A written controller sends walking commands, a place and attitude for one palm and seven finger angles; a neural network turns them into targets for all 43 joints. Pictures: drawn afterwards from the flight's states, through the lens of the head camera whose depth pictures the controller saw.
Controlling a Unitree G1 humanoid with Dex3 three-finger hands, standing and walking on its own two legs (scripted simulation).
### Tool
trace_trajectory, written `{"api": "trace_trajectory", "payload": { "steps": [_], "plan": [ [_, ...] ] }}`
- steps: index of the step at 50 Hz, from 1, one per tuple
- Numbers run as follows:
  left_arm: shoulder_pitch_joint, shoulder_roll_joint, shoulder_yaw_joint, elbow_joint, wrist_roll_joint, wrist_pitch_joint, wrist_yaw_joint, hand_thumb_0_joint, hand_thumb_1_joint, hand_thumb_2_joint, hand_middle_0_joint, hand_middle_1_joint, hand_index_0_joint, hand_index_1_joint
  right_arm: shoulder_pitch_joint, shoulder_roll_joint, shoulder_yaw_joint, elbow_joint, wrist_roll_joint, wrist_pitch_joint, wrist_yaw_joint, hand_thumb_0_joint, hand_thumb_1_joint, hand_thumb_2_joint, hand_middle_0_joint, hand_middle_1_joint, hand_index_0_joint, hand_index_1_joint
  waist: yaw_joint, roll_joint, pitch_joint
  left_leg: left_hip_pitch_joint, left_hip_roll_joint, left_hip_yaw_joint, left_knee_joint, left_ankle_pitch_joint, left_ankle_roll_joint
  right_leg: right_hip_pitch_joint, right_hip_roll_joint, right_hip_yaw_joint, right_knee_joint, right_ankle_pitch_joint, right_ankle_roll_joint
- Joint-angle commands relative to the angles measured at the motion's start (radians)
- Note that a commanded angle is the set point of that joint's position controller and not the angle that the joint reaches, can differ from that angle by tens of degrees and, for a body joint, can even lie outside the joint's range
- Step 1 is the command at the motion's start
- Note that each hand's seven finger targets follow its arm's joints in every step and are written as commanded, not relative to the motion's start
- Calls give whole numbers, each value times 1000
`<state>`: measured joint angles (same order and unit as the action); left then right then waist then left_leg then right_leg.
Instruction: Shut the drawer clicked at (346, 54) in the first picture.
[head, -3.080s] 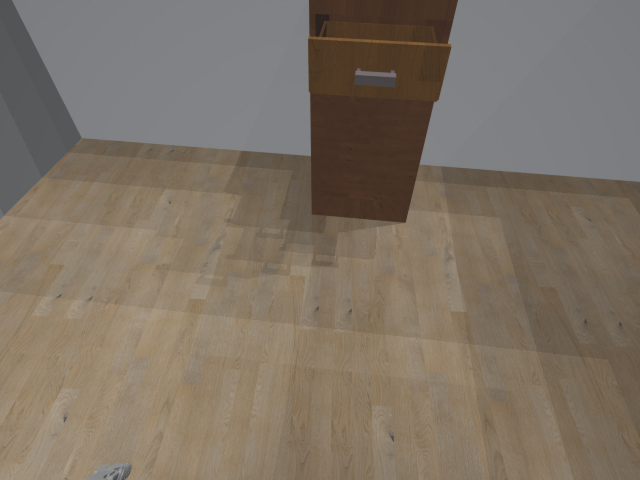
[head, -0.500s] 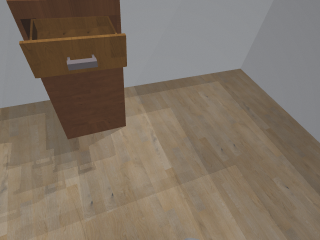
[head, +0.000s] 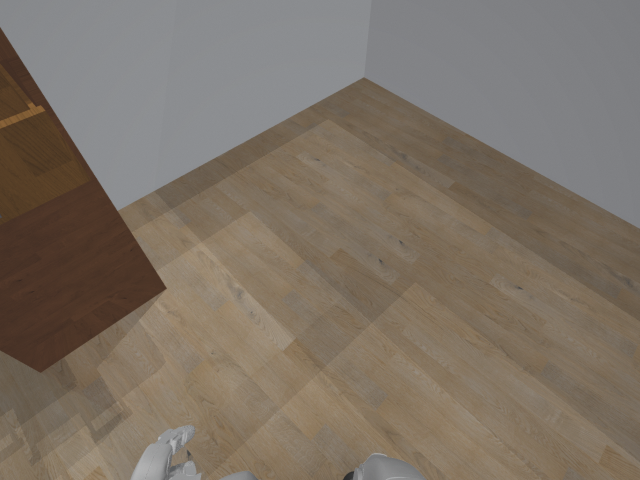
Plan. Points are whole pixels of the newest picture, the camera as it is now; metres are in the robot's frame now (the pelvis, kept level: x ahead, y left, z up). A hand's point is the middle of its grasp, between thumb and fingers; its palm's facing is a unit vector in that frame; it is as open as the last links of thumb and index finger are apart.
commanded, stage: turn to face it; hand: left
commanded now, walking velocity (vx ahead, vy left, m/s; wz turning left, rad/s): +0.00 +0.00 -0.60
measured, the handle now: out of the picture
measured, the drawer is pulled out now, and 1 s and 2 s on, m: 0.20 0.20 0.20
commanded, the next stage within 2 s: take the last steps up to it in 1.54 s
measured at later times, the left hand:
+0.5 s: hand out of the picture +0.06 +0.25 -0.15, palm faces +0.13 -0.98 -0.17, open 7.4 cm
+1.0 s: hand out of the picture +0.03 +0.21 -0.11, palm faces +0.36 -0.89 -0.27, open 7.4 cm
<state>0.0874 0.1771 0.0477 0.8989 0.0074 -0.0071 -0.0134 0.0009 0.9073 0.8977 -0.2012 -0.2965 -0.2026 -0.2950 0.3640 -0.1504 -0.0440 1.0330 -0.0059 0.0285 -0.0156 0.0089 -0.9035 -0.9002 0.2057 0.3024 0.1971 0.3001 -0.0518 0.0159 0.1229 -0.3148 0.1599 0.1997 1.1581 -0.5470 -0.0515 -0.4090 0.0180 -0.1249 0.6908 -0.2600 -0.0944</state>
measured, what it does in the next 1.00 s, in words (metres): steps on the spot, turning left: left foot, then right foot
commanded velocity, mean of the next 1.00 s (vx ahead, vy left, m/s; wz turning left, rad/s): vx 0.00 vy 0.00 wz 0.56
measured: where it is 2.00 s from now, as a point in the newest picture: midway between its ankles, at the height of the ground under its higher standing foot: outside the picture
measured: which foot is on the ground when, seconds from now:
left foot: up 0.00-0.30, down 0.32-0.80, up 0.82-1.00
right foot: down 0.00-0.34, up 0.36-0.78, down 0.80-1.00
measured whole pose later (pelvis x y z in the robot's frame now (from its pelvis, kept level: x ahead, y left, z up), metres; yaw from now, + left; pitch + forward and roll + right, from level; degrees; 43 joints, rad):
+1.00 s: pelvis +0.00 +0.00 +0.03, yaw +21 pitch -1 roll +2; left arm 0.19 0.17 0.03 0.91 0.01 0.01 0.02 0.00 0.90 0.90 -0.20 -0.30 -0.21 -0.30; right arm 0.23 -0.27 -0.11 0.96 -0.02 0.08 0.02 0.01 -0.91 -0.90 0.20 0.30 0.19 0.30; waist -0.04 0.04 0.03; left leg -0.54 0.01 -0.01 1.15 -0.35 -0.06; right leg -0.15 -0.07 -0.12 0.49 -0.32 -0.01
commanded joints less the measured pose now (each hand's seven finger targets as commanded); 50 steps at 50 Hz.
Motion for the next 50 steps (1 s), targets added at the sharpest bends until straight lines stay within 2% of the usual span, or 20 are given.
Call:
{"api": "trace_trajectory", "payload": {
  "steps": [1,2,4,11,14,15,17,18,21,24,31,35,38,39,40,41,42,43,45,50],
  "plan": [
    [89,197,63,-53,-1,9,45,0,900,900,-200,-300,-200,-300,-56,-127,-34,-128,-11,-10,-10,0,-900,-900,200,300,200,300,53,-86,-196,-206,16,-174,126,117,-27,206,-293,374,-352,426,-99],
    [59,191,59,-60,3,7,45,0,900,900,-200,-300,-200,-300,-36,-116,-31,-120,-15,-1,-11,0,-900,-900,200,300,200,300,26,-82,-167,-185,4,-170,90,135,-31,139,-276,344,-369,384,-86],
    [61,177,51,-54,12,5,43,0,900,900,-200,-300,-200,-300,-6,-99,-25,-99,-18,7,-10,0,-900,-900,200,300,200,300,12,-83,-167,-144,-21,-163,21,158,-24,86,-243,308,-382,311,-76],
    [123,141,27,3,26,-2,41,0,900,900,-200,-300,-200,-300,-57,-64,-3,-84,-7,-16,3,0,-900,-900,200,300,200,300,46,-155,-165,-8,-87,-153,-384,145,17,110,-222,258,-429,9,-65],
    [130,138,27,18,10,10,44,0,900,900,-200,-300,-200,-300,-31,-71,2,-64,-6,-23,4,0,-900,-900,200,300,200,300,35,-122,-123,124,-104,-143,-636,289,22,65,-217,207,-359,-40,-5],
    [141,125,24,18,4,16,43,0,900,900,-200,-300,-200,-300,-25,-101,0,-63,-6,-25,6,0,-900,-900,200,300,200,300,36,-45,-105,154,-78,-200,-714,323,32,28,-194,169,-293,-71,33],
    [158,70,18,-2,0,27,38,0,900,900,-200,-300,-200,-300,-57,-223,-22,-103,-22,-23,5,0,-900,-900,200,300,200,300,51,284,-25,4,197,-566,-921,364,167,-28,-58,22,-35,-183,130],
    [118,95,23,-6,10,32,41,0,900,900,-200,-300,-200,-300,-86,-219,-24,-105,-26,-21,-1,0,-900,-900,200,300,200,300,39,280,5,-72,201,-626,-988,331,221,-17,-51,61,133,-246,131],
    [130,116,43,7,17,36,30,0,900,900,-200,-300,-200,-300,-129,-197,-22,-113,-18,-23,-9,0,-900,-900,200,300,200,300,71,176,-4,-40,106,-511,-943,391,202,-90,-65,114,341,-158,132],
    [145,98,43,15,8,29,30,0,900,900,-200,-300,-200,-300,-99,-214,-36,-111,-16,-26,-11,0,-900,-900,200,300,200,300,52,108,-132,144,63,-448,-875,547,202,-115,-63,117,334,-133,153],
    [61,97,42,-23,-2,28,37,0,900,900,-200,-300,-200,-300,-18,-242,-62,-100,-17,-17,-9,0,-900,-900,200,300,200,300,-7,145,-229,288,67,-566,-810,724,235,-105,-41,135,196,-208,171],
    [105,102,41,-19,-10,32,42,0,900,900,-200,-300,-200,-300,-80,-263,-74,-124,-19,-3,-4,0,-900,-900,200,300,200,300,19,169,-232,180,41,-616,-804,658,224,37,-15,138,38,-197,156],
    [197,128,48,0,-12,26,47,0,900,900,-200,-300,-200,-300,-139,-259,-81,-149,-14,6,6,0,-900,-900,200,300,200,300,68,135,-239,25,-34,-594,-771,506,156,271,-7,107,-248,-27,142],
    [232,169,58,6,-6,22,52,0,900,900,-200,-300,-200,-300,-145,-225,-79,-157,-6,10,11,0,-900,-900,200,300,200,300,86,40,-229,-129,-90,-547,-704,349,103,421,-88,168,-377,-2,117],
    [236,264,76,-7,13,17,59,0,900,900,-200,-300,-200,-300,-141,-157,-71,-177,0,12,14,0,-900,-900,200,300,200,300,98,-243,-194,-337,-218,-349,-465,95,22,497,-362,430,-495,-149,29],
    [172,293,71,-36,12,22,60,0,900,900,-200,-300,-200,-300,-169,-187,-77,-190,-15,10,13,0,-900,-900,200,300,200,300,96,-287,-147,-344,-230,-267,-232,-17,5,319,-516,522,-503,-89,-52],
    [100,265,60,-64,11,24,61,0,900,900,-200,-300,-200,-300,-167,-200,-81,-189,-22,15,21,0,-900,-900,200,300,200,300,59,-172,-104,-295,-188,-298,-85,30,18,180,-487,435,-497,-104,-66],
    [48,218,55,-72,7,12,60,0,900,900,-200,-300,-200,-300,-152,-192,-81,-159,-25,30,28,0,-900,-900,200,300,200,300,27,-192,-62,-287,-165,-296,-19,100,14,134,-403,360,-493,-83,-25],
    [25,178,34,-78,6,6,51,0,900,900,-200,-300,-200,-300,-121,-180,-77,-133,-24,34,38,0,-900,-900,200,300,200,300,4,-189,0,-296,-145,-241,68,189,-7,125,-315,205,-437,71,9],
    [164,194,36,-50,12,-3,52,0,900,900,-200,-300,-200,-300,-207,-168,-62,-163,-17,33,40,0,-900,-900,200,300,200,300,64,-186,-45,-308,-120,-187,-16,172,-36,289,-340,129,-361,335,-20]
  ]
}}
